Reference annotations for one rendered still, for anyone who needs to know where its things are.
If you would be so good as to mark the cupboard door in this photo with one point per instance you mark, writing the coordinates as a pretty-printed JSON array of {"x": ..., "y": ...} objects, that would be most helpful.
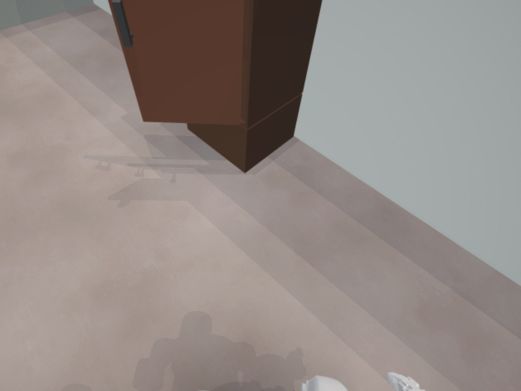
[{"x": 186, "y": 60}]

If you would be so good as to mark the handle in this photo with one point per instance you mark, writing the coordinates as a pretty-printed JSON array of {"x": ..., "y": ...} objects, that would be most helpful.
[{"x": 119, "y": 11}]

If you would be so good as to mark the robot right hand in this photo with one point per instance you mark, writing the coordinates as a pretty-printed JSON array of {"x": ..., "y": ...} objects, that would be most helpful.
[{"x": 402, "y": 383}]

